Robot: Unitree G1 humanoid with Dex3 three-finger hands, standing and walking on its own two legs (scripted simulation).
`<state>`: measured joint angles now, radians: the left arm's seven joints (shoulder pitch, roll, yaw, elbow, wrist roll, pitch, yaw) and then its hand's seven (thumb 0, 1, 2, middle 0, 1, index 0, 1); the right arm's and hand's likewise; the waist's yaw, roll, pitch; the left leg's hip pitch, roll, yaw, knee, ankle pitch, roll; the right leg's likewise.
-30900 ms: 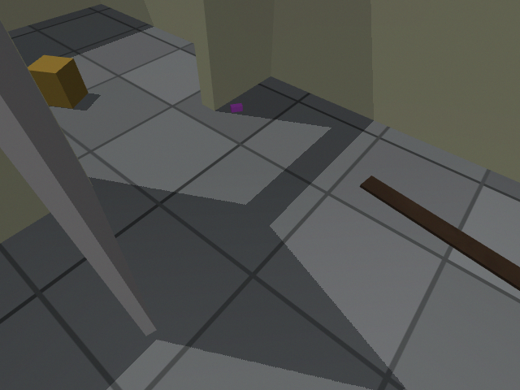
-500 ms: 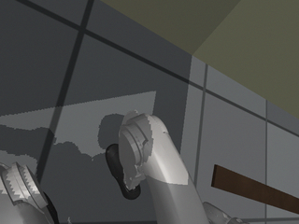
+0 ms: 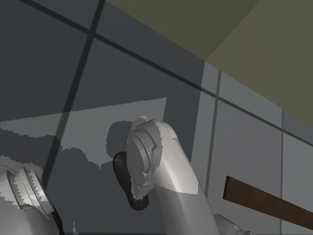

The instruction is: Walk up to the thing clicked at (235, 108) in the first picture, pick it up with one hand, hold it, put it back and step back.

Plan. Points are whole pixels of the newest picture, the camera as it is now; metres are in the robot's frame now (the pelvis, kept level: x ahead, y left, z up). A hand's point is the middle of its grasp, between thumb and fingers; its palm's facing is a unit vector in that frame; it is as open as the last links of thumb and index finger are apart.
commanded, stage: withdraw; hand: left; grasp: from above
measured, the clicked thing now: out of the picture +0.44 +0.32 -0.29
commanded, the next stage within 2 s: home in 0.66 s
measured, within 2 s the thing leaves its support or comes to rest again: neither
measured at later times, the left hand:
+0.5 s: hand out of the picture +0.42 +0.31 -0.09, palm faces -0.43 -0.10 -0.90, open 12.3 cm
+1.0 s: hand out of the picture +0.45 +0.33 -0.15, palm faces -0.31 -0.18 -0.93, open 11.8 cm
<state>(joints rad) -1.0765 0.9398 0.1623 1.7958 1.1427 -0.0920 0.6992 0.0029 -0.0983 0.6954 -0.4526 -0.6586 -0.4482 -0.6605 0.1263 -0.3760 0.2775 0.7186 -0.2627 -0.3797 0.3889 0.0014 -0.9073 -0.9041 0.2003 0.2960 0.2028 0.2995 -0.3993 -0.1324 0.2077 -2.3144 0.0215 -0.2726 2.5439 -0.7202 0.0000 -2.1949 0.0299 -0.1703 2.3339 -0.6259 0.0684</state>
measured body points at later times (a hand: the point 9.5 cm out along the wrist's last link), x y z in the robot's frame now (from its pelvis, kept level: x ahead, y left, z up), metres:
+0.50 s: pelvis +0.00 -0.01 +0.04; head +0.19 +0.07 +0.44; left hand +0.43 +0.32 -0.04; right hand +0.13 -0.27 -0.06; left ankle +0.07 +0.12 -0.28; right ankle +0.13 -0.13 -0.28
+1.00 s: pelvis +0.01 -0.01 +0.02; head +0.25 +0.09 +0.39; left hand +0.47 +0.33 -0.09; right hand +0.05 -0.27 -0.08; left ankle +0.07 +0.12 -0.28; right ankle +0.13 -0.13 -0.28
